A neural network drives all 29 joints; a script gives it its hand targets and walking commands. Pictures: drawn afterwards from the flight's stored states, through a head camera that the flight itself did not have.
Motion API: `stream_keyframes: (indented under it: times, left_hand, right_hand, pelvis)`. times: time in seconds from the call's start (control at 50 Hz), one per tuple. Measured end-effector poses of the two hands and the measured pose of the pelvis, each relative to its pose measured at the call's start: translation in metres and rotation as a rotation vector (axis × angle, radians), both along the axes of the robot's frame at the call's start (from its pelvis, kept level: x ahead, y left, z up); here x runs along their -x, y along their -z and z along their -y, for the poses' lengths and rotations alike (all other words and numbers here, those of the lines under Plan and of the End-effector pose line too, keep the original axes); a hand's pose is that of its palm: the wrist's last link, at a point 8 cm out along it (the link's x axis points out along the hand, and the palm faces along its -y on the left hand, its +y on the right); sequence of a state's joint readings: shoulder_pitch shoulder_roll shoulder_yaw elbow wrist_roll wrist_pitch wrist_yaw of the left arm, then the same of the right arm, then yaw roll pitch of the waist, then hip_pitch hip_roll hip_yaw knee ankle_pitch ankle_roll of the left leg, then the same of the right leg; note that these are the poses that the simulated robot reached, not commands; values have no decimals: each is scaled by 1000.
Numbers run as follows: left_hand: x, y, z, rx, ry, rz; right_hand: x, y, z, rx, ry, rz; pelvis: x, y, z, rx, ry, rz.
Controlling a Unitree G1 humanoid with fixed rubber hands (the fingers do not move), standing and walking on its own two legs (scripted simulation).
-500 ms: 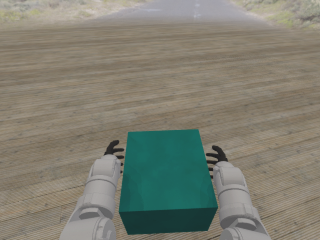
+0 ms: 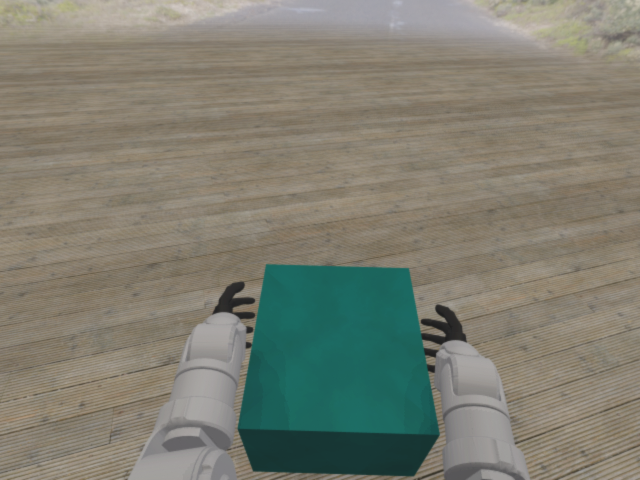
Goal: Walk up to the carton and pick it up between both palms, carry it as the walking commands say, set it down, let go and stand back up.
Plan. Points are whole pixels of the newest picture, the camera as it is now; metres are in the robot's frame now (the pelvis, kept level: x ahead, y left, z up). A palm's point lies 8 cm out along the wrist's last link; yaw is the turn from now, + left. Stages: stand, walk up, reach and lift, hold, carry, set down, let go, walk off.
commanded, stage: hold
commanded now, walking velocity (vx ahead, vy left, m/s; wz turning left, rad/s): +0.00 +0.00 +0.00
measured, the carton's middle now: (335, 363) +0.32 -0.02 -0.04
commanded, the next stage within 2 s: carry in 1.26 s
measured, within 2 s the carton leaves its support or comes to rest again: neither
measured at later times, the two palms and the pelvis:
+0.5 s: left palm (205, 345) +0.27 +0.16 +0.06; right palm (444, 361) +0.26 -0.16 +0.05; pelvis -0.02 +0.00 +0.00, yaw +0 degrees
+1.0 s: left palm (217, 338) +0.29 +0.15 +0.05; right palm (451, 359) +0.27 -0.17 +0.04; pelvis +0.00 +0.00 +0.00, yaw +0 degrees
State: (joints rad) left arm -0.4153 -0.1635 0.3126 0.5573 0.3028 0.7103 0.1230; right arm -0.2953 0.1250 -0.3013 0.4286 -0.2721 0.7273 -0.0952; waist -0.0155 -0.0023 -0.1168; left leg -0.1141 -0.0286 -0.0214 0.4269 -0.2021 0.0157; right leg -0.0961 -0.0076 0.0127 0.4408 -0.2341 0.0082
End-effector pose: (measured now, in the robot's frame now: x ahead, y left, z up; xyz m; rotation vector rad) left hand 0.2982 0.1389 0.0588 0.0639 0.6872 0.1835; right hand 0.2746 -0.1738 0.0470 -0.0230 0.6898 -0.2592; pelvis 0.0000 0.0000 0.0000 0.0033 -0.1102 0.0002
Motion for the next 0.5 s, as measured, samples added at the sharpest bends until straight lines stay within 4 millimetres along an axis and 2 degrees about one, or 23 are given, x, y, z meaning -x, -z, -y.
stream_keyframes:
  times: [0.08,0.24,0.32,0.5]
  left_hand:
    - [10,4,-4,7,-17,-11]
    - [31,3,-25,-2,-65,5]
    - [33,2,-28,4,-55,13]
    - [26,1,-20,10,-21,35]
  right_hand:
    - [1,1,-2,-7,-17,-9]
    - [7,-1,-22,-30,-68,3]
    - [13,-1,-23,-28,-89,-2]
    - [13,-6,-16,9,-58,15]
  pelvis:
    - [3,0,3,-4,0,4]
    - [12,0,3,-4,0,18]
    - [16,0,2,-3,0,23]
    - [16,0,0,-1,0,23]
